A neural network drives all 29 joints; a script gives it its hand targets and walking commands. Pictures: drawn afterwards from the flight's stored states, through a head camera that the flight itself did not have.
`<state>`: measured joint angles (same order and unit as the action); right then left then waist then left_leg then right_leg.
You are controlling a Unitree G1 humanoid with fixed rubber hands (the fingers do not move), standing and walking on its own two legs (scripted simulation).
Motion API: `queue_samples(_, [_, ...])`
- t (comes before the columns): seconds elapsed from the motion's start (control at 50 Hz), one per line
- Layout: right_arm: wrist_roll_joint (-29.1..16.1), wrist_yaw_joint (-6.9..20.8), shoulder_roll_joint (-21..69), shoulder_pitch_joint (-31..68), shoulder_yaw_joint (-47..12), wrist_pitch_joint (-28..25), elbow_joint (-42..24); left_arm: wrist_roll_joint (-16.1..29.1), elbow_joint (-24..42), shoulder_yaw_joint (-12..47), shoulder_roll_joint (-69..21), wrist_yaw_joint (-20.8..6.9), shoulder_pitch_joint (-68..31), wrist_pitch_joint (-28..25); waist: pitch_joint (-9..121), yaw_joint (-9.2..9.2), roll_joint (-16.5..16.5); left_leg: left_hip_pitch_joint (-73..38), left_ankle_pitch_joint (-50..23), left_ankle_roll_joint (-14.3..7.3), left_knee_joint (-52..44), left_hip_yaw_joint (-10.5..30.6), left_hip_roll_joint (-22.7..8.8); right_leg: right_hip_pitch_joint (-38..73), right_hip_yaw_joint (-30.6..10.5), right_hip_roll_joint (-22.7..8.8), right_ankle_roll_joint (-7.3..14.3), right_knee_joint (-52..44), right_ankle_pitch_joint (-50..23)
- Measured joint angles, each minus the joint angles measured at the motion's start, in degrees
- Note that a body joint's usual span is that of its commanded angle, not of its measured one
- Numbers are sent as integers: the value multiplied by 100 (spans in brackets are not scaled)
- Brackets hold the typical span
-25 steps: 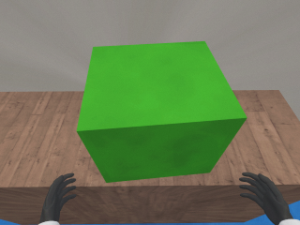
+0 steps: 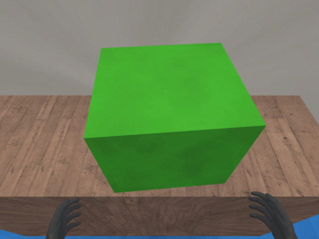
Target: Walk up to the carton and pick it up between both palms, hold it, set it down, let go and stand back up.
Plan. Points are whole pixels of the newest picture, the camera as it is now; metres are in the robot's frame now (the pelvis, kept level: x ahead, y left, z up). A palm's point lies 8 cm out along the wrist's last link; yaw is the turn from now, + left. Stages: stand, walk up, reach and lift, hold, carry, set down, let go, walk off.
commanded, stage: set down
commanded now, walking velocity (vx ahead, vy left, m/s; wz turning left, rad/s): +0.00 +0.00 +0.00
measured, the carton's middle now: (166, 119) +0.41 +0.00 +0.07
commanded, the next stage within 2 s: let go in 0.72 s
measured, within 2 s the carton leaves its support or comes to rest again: neither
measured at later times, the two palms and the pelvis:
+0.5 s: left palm (66, 237) +0.15 +0.25 -0.07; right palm (279, 231) +0.16 -0.25 -0.02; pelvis +0.00 +0.01 +0.00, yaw -1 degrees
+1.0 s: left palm (73, 233) +0.16 +0.24 -0.08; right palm (278, 232) +0.16 -0.24 -0.02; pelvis -0.02 +0.01 +0.00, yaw -2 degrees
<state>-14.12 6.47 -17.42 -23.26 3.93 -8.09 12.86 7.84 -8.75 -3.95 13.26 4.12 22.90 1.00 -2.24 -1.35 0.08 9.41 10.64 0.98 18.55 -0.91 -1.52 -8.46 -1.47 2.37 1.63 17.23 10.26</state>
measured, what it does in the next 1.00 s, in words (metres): stands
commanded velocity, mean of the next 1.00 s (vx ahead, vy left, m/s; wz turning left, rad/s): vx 0.00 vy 0.00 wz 0.00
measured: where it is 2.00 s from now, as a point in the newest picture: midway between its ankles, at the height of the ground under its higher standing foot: outside the picture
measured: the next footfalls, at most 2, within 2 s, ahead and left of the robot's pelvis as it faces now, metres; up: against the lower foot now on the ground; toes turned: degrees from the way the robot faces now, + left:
none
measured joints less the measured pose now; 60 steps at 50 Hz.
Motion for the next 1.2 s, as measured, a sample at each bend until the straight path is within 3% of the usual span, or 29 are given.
queue_samples(0.52, [479, -52, 294, 588, 0, -143, 652, -457, -1394, 0, 1, -156, -723, 384, -14, 204, 198, -51, -2, -41, 11, -116, 7, 17, -114, -7, 0, 0, -45])
queue_samples(1.2, [714, -52, 309, 1345, 0, -248, 1389, -879, -2066, 0, -181, -167, -1389, 641, -232, 345, 248, -98, 11, -110, 233, -174, 27, 60, -152, -31, 0, 194, -57])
